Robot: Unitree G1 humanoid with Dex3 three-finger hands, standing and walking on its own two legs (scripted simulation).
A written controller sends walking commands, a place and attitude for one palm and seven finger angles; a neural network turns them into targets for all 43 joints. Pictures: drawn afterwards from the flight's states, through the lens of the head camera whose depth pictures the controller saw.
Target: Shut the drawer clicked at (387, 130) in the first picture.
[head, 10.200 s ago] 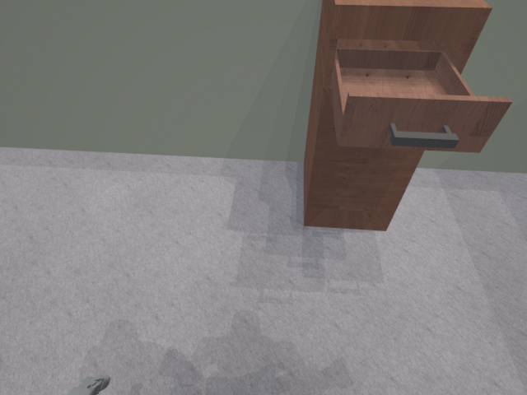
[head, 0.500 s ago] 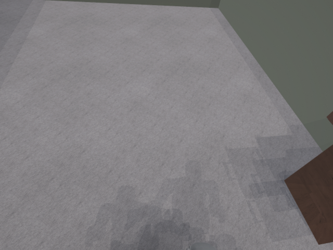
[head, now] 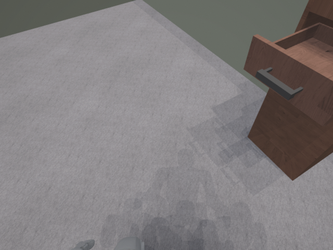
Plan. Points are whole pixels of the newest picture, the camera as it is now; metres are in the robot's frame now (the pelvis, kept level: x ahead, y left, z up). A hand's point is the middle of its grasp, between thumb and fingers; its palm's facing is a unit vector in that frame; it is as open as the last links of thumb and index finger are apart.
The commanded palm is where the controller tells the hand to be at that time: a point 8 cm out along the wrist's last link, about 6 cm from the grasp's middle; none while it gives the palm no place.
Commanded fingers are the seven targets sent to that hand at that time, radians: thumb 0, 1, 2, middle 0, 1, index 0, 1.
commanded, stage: turn to face it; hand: left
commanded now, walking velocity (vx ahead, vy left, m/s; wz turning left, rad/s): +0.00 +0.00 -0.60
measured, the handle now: (279, 81) +0.60 -0.34 +0.03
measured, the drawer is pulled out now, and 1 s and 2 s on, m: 0.29 0.29 0.29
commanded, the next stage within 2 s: take the last steps up to it in 1.56 s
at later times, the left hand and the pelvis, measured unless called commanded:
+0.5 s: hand out of the picture +0.10 +0.26 -0.18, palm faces -0.21 -0.95 -0.21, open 7.3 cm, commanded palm none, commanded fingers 0.00 0.90 0.90 -0.20 -0.30 -0.20 -0.30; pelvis +0.00 +0.06 +0.00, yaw -17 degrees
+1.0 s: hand (139, 231) +0.19 +0.10 -0.14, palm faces -0.56 -0.78 -0.29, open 7.3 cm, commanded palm none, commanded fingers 0.00 0.90 0.90 -0.20 -0.30 -0.20 -0.30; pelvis -0.02 +0.01 -0.01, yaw -35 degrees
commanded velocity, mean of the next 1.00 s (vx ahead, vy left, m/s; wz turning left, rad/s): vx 0.00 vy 0.00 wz -0.60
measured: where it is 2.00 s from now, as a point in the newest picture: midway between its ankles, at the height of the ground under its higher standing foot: outside the picture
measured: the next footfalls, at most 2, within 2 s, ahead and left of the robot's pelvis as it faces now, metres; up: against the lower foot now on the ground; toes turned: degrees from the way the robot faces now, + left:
left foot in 0.34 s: +0.06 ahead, +0.14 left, +0.00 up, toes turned -10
right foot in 0.86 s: -0.04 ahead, -0.09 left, +0.00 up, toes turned -36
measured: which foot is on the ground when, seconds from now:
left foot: up 0.00-0.32, down 0.34-0.86, up 0.88-1.00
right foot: down 0.00-0.34, up 0.36-0.84, down 0.86-1.00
